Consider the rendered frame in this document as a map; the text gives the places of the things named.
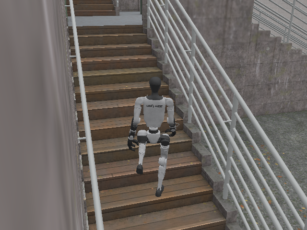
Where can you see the left robot hand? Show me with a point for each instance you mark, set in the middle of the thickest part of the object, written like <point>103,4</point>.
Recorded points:
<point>130,144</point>

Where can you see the robot left upper arm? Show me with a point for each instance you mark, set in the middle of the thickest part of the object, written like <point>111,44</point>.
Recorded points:
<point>137,109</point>

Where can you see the robot left forearm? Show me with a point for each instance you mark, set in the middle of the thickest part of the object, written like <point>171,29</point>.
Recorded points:
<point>132,130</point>

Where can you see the right robot thigh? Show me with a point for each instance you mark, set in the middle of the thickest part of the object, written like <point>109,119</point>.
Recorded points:
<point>164,142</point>

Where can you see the robot right upper arm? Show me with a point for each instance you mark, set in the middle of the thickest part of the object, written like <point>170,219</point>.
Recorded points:
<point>170,110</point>

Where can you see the robot right forearm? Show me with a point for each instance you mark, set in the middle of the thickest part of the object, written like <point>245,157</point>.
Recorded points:
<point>172,126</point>

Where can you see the left robot shin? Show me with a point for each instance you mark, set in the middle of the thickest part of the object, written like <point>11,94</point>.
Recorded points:
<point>142,148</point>

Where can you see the right robot hand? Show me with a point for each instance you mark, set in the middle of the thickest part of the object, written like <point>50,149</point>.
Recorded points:
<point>173,133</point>

